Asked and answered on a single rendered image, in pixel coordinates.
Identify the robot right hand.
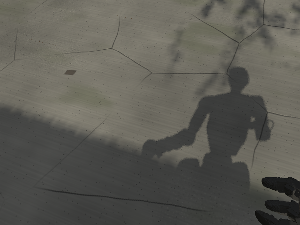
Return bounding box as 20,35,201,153
255,176,300,225

